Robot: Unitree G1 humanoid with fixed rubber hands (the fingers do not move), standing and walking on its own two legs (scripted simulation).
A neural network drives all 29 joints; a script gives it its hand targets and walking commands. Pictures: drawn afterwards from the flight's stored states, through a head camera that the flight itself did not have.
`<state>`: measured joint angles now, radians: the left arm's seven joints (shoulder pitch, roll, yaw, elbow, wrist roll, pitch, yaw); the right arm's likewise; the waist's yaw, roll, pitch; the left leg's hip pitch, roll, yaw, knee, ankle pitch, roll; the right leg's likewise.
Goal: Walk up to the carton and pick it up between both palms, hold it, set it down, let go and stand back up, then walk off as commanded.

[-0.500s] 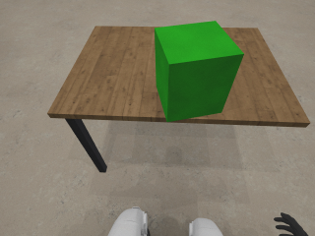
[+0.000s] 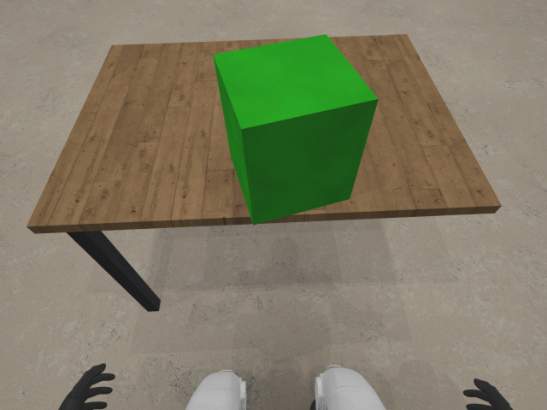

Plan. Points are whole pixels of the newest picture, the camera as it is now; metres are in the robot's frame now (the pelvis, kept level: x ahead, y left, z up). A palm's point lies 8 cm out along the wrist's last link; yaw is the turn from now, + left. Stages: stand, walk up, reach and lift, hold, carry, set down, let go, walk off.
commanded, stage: walk up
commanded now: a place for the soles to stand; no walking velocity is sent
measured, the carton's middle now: (288, 133) +0.56 -0.02 +0.04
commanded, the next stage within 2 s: none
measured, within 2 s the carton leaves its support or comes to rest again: neither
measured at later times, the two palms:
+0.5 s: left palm out of the picture +0.11 +0.31 -0.07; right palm out of the picture +0.11 -0.30 -0.06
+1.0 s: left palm (72, 407) +0.12 +0.29 -0.04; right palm (546, 388) +0.14 -0.39 -0.09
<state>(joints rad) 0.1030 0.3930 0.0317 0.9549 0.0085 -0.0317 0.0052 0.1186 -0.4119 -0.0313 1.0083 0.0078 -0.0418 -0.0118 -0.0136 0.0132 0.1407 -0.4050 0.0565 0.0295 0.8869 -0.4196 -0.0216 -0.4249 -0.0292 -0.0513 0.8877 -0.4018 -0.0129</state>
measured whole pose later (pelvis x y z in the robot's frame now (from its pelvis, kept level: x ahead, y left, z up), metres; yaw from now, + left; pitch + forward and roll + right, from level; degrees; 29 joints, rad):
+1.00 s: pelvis +0.09 -0.05 +0.03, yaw +0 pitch -5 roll -1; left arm 0.27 0.40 0.10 0.97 0.02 -0.06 -0.04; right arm 0.23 -0.47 -0.09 1.02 0.00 -0.02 0.02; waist 0.02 0.11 0.06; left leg -0.42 -0.01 -0.09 1.12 -0.38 0.02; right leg -0.21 0.01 -0.12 0.63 -0.33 -0.04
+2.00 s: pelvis +0.18 -0.02 +0.00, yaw +0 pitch -4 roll +0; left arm 0.08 0.40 0.02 0.94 -0.01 -0.04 0.05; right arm 0.00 -0.40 -0.05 0.98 0.01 0.00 0.01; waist -0.01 0.04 0.18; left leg -0.40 0.01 0.04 0.85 -0.38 0.02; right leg -0.30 -0.02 0.07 0.88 -0.48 0.02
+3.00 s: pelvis +0.17 -0.01 +0.04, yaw +0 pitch -3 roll -1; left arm 0.12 0.38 0.03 1.05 0.01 -0.04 0.02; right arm 0.06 -0.38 -0.05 1.09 -0.02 0.03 0.05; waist -0.02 0.02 0.08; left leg -0.28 0.01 0.03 0.49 -0.17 0.02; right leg -0.16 -0.03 0.06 0.47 -0.27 0.05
